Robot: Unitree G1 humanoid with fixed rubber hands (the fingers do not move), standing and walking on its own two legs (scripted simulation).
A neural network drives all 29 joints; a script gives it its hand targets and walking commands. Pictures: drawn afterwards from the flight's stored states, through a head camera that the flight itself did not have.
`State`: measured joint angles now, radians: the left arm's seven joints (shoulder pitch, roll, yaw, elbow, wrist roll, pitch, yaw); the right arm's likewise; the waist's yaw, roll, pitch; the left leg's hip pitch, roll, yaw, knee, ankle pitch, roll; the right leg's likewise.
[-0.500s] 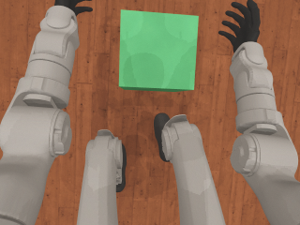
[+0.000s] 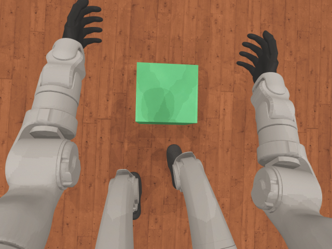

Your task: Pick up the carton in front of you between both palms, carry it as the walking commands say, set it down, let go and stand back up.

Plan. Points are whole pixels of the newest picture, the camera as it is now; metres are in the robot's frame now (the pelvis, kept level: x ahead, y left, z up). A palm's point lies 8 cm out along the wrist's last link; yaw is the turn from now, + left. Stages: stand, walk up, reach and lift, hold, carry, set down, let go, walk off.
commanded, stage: set down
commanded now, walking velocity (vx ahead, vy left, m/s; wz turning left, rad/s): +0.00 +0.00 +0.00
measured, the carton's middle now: (164, 98) +0.47 -0.09 -0.48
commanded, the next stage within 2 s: let go in 0.02 s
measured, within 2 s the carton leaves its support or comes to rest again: neither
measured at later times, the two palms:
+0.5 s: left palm (28, 103) +0.41 +0.15 +0.02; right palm (312, 110) +0.34 -0.28 +0.02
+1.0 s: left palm out of the picture +0.28 +0.23 +0.10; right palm out of the picture +0.25 -0.23 +0.10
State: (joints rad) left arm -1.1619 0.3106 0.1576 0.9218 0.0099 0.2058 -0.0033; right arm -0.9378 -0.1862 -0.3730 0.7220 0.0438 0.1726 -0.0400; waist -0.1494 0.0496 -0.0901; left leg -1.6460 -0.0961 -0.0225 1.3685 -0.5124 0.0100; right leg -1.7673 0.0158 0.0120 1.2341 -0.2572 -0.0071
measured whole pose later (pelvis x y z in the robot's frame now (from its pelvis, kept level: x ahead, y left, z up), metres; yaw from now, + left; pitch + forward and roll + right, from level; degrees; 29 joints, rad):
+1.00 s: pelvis +0.10 +0.01 +0.17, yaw -2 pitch +2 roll -2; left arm 0.19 0.19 0.04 0.48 0.00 0.04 -0.04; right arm 0.24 -0.22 -0.04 0.42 0.01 0.05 0.06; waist -0.01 0.05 0.04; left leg -0.13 -0.04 -0.07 0.46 -0.35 0.04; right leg -0.28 0.04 0.02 0.42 -0.17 0.00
